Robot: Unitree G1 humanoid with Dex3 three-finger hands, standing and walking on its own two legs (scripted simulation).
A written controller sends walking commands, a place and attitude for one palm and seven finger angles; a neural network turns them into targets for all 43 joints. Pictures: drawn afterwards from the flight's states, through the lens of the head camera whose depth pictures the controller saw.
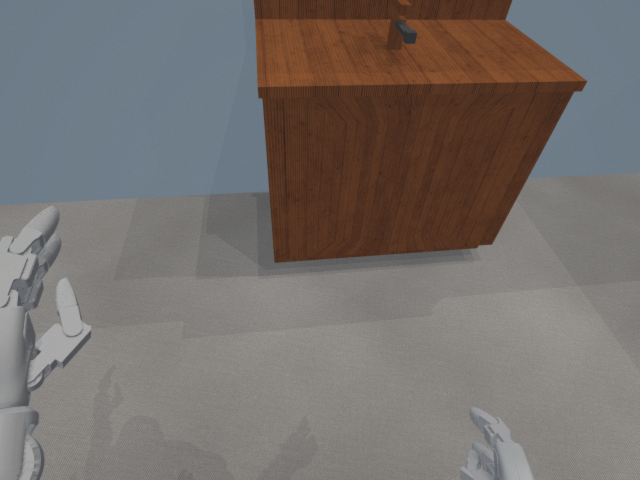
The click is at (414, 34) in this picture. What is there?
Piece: tap's lever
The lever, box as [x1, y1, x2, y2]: [403, 30, 416, 43]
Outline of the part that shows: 405,30 403,37 404,42 414,43 416,32 414,30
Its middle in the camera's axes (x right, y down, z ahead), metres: +0.24 -0.55 +1.06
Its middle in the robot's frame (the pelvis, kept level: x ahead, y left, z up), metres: +1.19 -0.16 +0.10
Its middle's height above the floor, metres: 0.87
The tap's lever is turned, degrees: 0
